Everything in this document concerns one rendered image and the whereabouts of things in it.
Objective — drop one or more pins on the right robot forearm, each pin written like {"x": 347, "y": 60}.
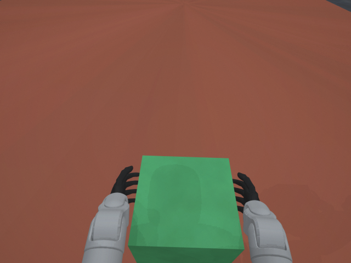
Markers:
{"x": 266, "y": 236}

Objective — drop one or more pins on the left robot forearm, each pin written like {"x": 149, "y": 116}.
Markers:
{"x": 107, "y": 233}

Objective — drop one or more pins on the right robot hand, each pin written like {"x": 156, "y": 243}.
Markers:
{"x": 248, "y": 192}

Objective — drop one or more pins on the left robot hand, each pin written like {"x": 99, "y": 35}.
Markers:
{"x": 121, "y": 184}

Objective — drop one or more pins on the carton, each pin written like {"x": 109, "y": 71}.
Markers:
{"x": 185, "y": 211}

